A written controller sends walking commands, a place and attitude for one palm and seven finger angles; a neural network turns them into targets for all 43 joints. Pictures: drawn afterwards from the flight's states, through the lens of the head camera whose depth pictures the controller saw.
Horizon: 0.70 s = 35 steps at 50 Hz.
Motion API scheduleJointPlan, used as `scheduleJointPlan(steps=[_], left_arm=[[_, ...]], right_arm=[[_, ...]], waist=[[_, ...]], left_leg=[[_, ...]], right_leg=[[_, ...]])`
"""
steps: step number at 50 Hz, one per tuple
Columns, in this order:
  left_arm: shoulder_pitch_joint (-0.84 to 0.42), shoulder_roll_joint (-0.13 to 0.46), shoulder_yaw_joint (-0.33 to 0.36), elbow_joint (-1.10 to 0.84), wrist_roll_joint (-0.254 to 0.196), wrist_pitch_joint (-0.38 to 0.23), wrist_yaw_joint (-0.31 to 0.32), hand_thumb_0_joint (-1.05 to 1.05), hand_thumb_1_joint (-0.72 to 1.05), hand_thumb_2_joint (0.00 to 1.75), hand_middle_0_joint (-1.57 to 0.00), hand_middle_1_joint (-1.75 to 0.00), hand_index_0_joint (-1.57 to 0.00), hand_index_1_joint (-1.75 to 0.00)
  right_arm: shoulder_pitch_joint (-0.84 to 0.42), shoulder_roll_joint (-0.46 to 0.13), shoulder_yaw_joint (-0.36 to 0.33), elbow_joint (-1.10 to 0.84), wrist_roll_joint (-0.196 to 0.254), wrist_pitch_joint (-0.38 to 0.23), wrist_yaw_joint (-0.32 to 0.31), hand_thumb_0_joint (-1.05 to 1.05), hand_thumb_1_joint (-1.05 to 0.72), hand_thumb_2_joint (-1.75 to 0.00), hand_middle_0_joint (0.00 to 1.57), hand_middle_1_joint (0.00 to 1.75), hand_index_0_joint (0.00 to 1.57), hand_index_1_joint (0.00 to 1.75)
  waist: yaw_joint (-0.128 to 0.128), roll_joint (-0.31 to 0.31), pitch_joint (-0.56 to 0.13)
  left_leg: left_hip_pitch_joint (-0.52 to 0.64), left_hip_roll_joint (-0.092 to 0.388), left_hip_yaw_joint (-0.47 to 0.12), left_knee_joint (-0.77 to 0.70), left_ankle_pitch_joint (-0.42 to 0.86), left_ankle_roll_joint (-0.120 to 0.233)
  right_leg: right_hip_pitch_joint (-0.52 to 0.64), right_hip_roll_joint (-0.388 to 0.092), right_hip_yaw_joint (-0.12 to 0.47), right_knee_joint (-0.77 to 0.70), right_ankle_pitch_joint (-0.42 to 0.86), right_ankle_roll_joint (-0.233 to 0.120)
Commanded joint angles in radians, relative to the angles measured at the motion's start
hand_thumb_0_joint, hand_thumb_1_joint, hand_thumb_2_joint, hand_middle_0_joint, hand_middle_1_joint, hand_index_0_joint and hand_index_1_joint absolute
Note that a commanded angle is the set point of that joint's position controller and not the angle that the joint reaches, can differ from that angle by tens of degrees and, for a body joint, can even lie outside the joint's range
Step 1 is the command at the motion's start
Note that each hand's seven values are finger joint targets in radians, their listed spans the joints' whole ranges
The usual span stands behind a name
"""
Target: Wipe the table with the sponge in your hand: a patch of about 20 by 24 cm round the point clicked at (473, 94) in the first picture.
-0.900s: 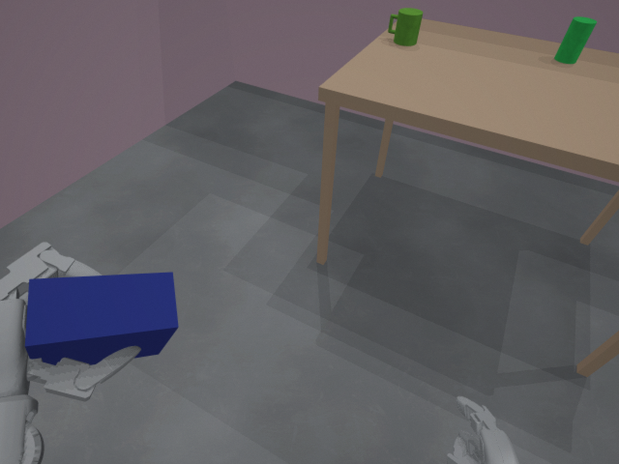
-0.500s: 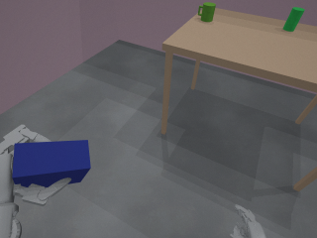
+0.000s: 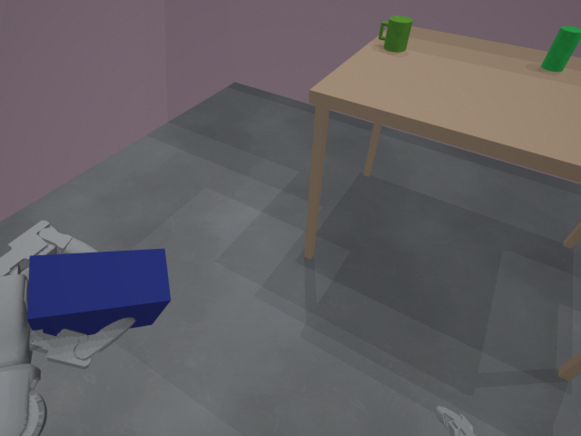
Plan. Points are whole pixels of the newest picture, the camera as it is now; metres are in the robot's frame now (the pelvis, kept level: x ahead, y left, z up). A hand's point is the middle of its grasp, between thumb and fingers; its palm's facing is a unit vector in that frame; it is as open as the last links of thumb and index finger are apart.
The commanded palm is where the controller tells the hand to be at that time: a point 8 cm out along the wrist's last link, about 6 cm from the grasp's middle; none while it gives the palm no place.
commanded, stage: walk to a spot facing it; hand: left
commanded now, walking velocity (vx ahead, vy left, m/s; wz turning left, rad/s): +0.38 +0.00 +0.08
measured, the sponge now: (120, 293) +0.23 +0.20 +0.15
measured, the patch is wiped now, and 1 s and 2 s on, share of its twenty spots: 0.00 0.00 0.00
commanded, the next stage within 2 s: turn to face it in 0.86 s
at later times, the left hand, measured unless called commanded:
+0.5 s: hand (176, 200) +0.35 +0.17 +0.17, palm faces +0.39 -0.78 -0.49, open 9.7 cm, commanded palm +0.29 +0.22 +0.19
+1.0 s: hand (164, 161) +0.42 +0.21 +0.18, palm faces +0.57 -0.72 -0.39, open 9.7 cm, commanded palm +0.34 +0.24 +0.19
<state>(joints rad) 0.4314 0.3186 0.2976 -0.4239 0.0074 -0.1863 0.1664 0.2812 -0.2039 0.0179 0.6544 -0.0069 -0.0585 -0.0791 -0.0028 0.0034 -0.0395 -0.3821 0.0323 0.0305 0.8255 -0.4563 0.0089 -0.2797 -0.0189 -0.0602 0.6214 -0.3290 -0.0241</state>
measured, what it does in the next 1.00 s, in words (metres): walks ahead: right foot, then left foot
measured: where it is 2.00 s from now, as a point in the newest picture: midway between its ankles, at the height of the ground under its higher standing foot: outside the picture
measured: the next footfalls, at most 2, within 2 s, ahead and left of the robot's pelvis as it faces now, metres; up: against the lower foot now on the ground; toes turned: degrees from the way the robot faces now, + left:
right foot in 0.46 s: +0.24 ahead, -0.15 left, +0.00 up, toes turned -11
left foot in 0.94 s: +0.34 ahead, +0.07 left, +0.00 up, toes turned +20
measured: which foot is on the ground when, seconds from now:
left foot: down 0.00-0.46, up 0.48-0.92, down 0.94-1.00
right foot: down 0.00-0.12, up 0.14-0.44, down 0.46-0.94, up 0.96-1.00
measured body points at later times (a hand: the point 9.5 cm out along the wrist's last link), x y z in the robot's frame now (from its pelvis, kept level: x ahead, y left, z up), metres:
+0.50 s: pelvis +0.13 -0.06 -0.01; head +0.15 -0.08 +0.44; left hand +0.33 +0.21 +0.20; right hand +0.28 -0.27 -0.12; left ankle +0.06 +0.10 -0.69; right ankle +0.20 -0.14 -0.73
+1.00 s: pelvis +0.24 -0.07 -0.01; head +0.27 -0.05 +0.43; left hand +0.38 +0.24 +0.21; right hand +0.47 -0.26 -0.08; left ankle +0.30 +0.06 -0.73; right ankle +0.21 -0.17 -0.67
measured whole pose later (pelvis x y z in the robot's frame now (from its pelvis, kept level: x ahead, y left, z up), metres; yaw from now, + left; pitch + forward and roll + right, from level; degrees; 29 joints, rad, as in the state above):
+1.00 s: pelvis +0.24 -0.07 -0.01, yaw +11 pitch -2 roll +2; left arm 0.41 0.41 0.38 -0.58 -0.03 -0.21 0.19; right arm 0.15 -0.18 -0.02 0.55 0.00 -0.04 -0.06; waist -0.01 -0.07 0.10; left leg -0.40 0.03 0.17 0.65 -0.19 0.06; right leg -0.38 -0.13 -0.15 1.12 -0.57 0.04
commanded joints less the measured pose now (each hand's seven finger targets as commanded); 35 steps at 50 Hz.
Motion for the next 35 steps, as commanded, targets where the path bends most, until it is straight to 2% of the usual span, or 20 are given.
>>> scheduleJointPlan(steps=[1,3,4,5,6,7,9,13,15,18,20,21,22,23,24,25,27,29,31,35], left_arm=[[-0.094,0.223,0.162,-0.249,-0.009,-0.082,0.025,0.0,0.1,1.3,-1.2,-1.6,-1.2,-1.6],[-0.081,0.214,0.16,-0.278,-0.02,-0.086,0.028,0.0,0.1,1.3,-1.2,-1.6,-1.2,-1.6],[-0.091,0.205,0.152,-0.302,-0.025,-0.091,0.028,0.0,0.1,1.3,-1.2,-1.6,-1.2,-1.6],[-0.061,0.177,0.139,-0.312,-0.033,-0.096,0.028,0.0,0.1,1.3,-1.2,-1.6,-1.2,-1.6],[-0.065,0.176,0.127,-0.291,-0.028,-0.102,0.028,0.0,0.1,1.3,-1.2,-1.6,-1.2,-1.6],[-0.084,0.201,0.135,-0.271,-0.015,-0.096,0.025,0.0,0.1,1.3,-1.2,-1.6,-1.2,-1.6],[-0.092,0.188,0.12,-0.277,-0.011,-0.088,0.014,0.0,0.1,1.3,-1.2,-1.6,-1.2,-1.6],[-0.032,0.165,0.116,-0.298,-0.012,-0.075,0.005,0.0,0.1,1.3,-1.2,-1.6,-1.2,-1.6],[-0.025,0.179,0.137,-0.293,-0.014,-0.071,0.003,0.0,0.1,1.3,-1.2,-1.6,-1.2,-1.6],[-0.03,0.179,0.147,-0.264,-0.022,-0.07,-0.003,0.0,0.1,1.3,-1.2,-1.6,-1.2,-1.6],[-0.018,0.201,0.173,-0.241,-0.022,-0.063,-0.001,0.0,0.1,1.3,-1.2,-1.6,-1.2,-1.6],[-0.018,0.198,0.167,-0.242,-0.021,-0.055,-0.003,0.0,0.1,1.3,-1.2,-1.6,-1.2,-1.6],[-0.031,0.235,0.185,-0.246,-0.013,-0.049,-0.001,0.0,0.1,1.3,-1.2,-1.6,-1.2,-1.6],[-0.035,0.288,0.235,-0.249,-0.017,-0.048,0.006,0.0,0.1,1.3,-1.2,-1.6,-1.2,-1.6],[-0.063,0.293,0.254,-0.263,-0.031,-0.065,0.007,0.0,0.1,1.3,-1.2,-1.6,-1.2,-1.6],[-0.043,0.309,0.264,-0.276,-0.028,-0.071,0.001,0.0,0.1,1.3,-1.2,-1.6,-1.2,-1.6],[0.036,0.271,0.251,-0.276,-0.028,-0.088,-0.006,0.0,0.1,1.3,-1.2,-1.6,-1.2,-1.6],[0.047,0.25,0.238,-0.285,-0.026,-0.094,-0.004,0.0,0.1,1.3,-1.2,-1.6,-1.2,-1.6],[0.037,0.249,0.235,-0.289,-0.026,-0.094,-0.001,0.0,0.1,1.3,-1.2,-1.6,-1.2,-1.6],[0.056,0.24,0.222,-0.308,-0.031,-0.083,0.015,0.0,0.1,1.3,-1.2,-1.6,-1.2,-1.6]], right_arm=[[-0.159,-0.08,-0.025,-0.181,-0.011,-0.051,-0.005,0.0,-0.9,-0.9,0.2,0.3,0.2,0.3],[-0.149,-0.084,-0.033,-0.186,-0.009,-0.05,-0.014,0.0,-0.9,-0.9,0.2,0.3,0.2,0.3],[-0.125,-0.101,-0.043,-0.188,-0.003,-0.053,-0.02,0.0,-0.9,-0.9,0.2,0.3,0.2,0.3],[-0.126,-0.136,-0.059,-0.198,0.0,-0.055,-0.023,0.0,-0.9,-0.9,0.2,0.3,0.2,0.3],[-0.129,-0.119,-0.051,-0.19,0.005,-0.057,-0.013,0.0,-0.9,-0.9,0.2,0.3,0.2,0.3],[-0.135,-0.107,-0.046,-0.177,-0.006,-0.066,-0.009,0.0,-0.9,-0.9,0.2,0.3,0.2,0.3],[-0.13,-0.11,-0.059,-0.158,0.005,-0.075,0.0,0.0,-0.9,-0.9,0.2,0.3,0.2,0.3],[-0.12,-0.111,-0.06,-0.157,0.005,-0.093,0.004,0.0,-0.9,-0.9,0.2,0.3,0.2,0.3],[-0.126,-0.108,-0.057,-0.168,0.003,-0.097,0.002,0.0,-0.9,-0.9,0.2,0.3,0.2,0.3],[-0.13,-0.104,-0.058,-0.17,-0.001,-0.096,-0.003,0.0,-0.9,-0.9,0.2,0.3,0.2,0.3],[-0.14,-0.1,-0.057,-0.173,0.003,-0.083,-0.008,0.0,-0.9,-0.9,0.2,0.3,0.2,0.3],[-0.141,-0.093,-0.058,-0.172,0.008,-0.077,-0.007,0.0,-0.9,-0.9,0.2,0.3,0.2,0.3],[-0.132,-0.075,-0.059,-0.174,0.012,-0.068,-0.002,0.0,-0.9,-0.9,0.2,0.3,0.2,0.3],[-0.167,-0.065,-0.056,-0.201,0.01,-0.065,0.002,0.0,-0.9,-0.9,0.2,0.3,0.2,0.3],[-0.167,-0.092,-0.065,-0.19,0.003,-0.07,0.009,0.0,-0.9,-0.9,0.2,0.3,0.2,0.3],[-0.171,-0.097,-0.068,-0.181,0.006,-0.059,0.019,0.0,-0.9,-0.9,0.2,0.3,0.2,0.3],[-0.186,-0.088,-0.059,-0.17,0.008,-0.031,0.02,0.0,-0.9,-0.9,0.2,0.3,0.2,0.3],[-0.187,-0.09,-0.061,-0.171,0.005,-0.014,0.017,0.0,-0.9,-0.9,0.2,0.3,0.2,0.3],[-0.181,-0.095,-0.066,-0.18,0.001,-0.007,0.013,0.0,-0.9,-0.9,0.2,0.3,0.2,0.3],[-0.148,-0.09,-0.072,-0.206,-0.003,-0.01,0.011,0.0,-0.9,-0.9,0.2,0.3,0.2,0.3]], waist=[[0.005,-0.138,-0.002],[-0.007,-0.066,-0.039],[-0.024,0.037,-0.06],[-0.026,0.268,-0.085],[-0.033,0.314,-0.057],[-0.037,0.248,0.004],[-0.023,0.131,0.032],[-0.005,0.201,0.008],[-0.005,0.232,0.016],[-0.008,0.236,0.025],[0.009,0.191,-0.033],[0.017,0.111,-0.074],[0.018,-0.091,-0.125],[0.032,-0.312,-0.129],[0.027,-0.248,-0.135],[0.02,-0.185,-0.113],[0.013,-0.098,-0.041],[0.004,-0.095,-0.036],[-0.003,-0.101,-0.028],[0.009,-0.121,-0.04]], left_leg=[[-0.051,0.031,0.059,-0.14,0.043,0.003],[0.166,-0.006,0.118,-0.327,0.184,0.004],[0.293,0.041,0.039,-0.407,0.17,0.033],[0.446,0.234,-0.251,-0.474,0.186,0.112],[0.423,0.377,-0.495,-0.572,0.146,0.193],[0.369,0.423,-0.565,-0.595,0.126,0.239],[0.371,0.39,-0.421,-0.553,0.23,0.244],[0.293,0.288,-0.141,-0.55,0.32,0.174],[0.243,0.263,-0.064,-0.558,0.309,0.146],[0.202,0.255,-0.02,-0.519,0.324,0.13],[0.164,0.215,0.038,-0.336,0.353,0.107],[0.092,0.177,0.059,-0.176,0.343,0.089],[-0.071,0.108,0.103,0.1,0.226,0.059],[-0.321,-0.019,0.088,0.39,-0.104,0.018],[-0.31,0.018,-0.046,0.491,-0.072,0.011],[-0.335,0.041,-0.07,0.561,-0.026,0.001],[-0.349,0.08,-0.067,0.599,0.08,-0.029],[-0.35,0.088,-0.044,0.562,0.128,-0.046],[-0.326,0.107,-0.023,0.44,0.157,-0.051],[-0.237,0.093,0.086,0.134,0.175,-0.041]], right_leg=[[0.09,-0.255,0.279,-0.263,0.012,-0.169],[0.029,-0.175,0.171,-0.145,0.041,-0.101],[-0.056,-0.123,0.111,0.017,0.044,-0.055],[-0.243,-0.015,0.003,0.256,-0.041,0.012],[-0.354,0.011,0.009,0.456,-0.262,0.025],[-0.428,-0.043,0.066,0.552,-0.238,0.024],[-0.489,-0.087,0.07,0.573,-0.166,0.039],[-0.35,-0.086,-0.029,0.385,-0.041,0.054],[-0.258,-0.072,-0.08,0.256,-0.007,0.058],[-0.119,-0.031,-0.141,0.079,0.02,0.06],[0.079,0.011,-0.188,-0.071,0.083,0.051],[0.218,-0.009,-0.148,-0.122,0.085,0.038],[0.357,-0.179,0.086,-0.192,0.033,-0.031],[0.434,-0.421,0.517,-0.291,0.165,-0.153],[0.355,-0.455,0.54,-0.338,0.061,-0.155],[0.326,-0.466,0.538,-0.339,-0.03,-0.168],[0.224,-0.418,0.312,-0.324,0.095,-0.142],[0.197,-0.378,0.145,-0.31,0.263,-0.112],[0.176,-0.367,0.047,-0.306,0.332,-0.1],[0.215,-0.36,-0.055,-0.277,0.48,-0.089]])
